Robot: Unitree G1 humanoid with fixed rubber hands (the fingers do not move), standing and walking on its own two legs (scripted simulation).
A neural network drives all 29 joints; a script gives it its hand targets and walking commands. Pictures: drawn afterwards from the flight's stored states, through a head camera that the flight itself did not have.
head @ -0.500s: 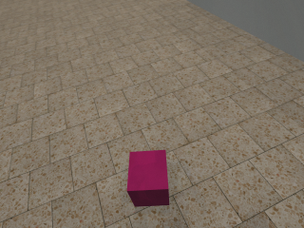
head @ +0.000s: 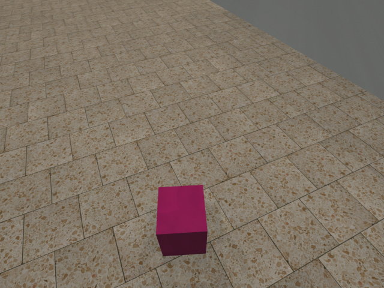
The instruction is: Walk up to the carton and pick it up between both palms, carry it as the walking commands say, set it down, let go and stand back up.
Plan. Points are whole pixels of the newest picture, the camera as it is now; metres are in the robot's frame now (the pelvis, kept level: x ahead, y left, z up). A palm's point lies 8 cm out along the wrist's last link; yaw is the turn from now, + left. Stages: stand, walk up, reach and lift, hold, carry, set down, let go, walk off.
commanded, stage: walk up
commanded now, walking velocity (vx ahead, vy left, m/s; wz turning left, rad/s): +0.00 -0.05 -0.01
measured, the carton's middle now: (182, 221) +0.59 +0.07 -0.63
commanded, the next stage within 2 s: stand in 1.66 s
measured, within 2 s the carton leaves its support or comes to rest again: neither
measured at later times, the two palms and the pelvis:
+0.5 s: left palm out of the picture +0.06 +0.22 -0.14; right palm out of the picture +0.03 -0.24 -0.14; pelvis +0.01 +0.00 +0.00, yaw -1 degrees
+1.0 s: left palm out of the picture +0.02 +0.32 -0.13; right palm out of the picture +0.09 -0.17 -0.15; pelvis +0.06 +0.06 +0.00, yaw +0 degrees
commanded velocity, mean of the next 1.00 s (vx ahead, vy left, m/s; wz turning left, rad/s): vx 0.09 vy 0.05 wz -0.01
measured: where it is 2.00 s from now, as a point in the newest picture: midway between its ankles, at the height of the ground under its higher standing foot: outside the picture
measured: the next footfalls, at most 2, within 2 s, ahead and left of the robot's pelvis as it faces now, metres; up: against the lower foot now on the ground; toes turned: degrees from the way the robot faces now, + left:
right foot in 0.04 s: +0.01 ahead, -0.10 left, +0.00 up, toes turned +0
left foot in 0.46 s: +0.05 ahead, +0.14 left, +0.00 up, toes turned +4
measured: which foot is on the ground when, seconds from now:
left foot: down 0.00-0.06, up 0.08-0.44, down 0.46-0.72, up 0.74-1.00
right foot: up 0.00-0.02, down 0.04-1.00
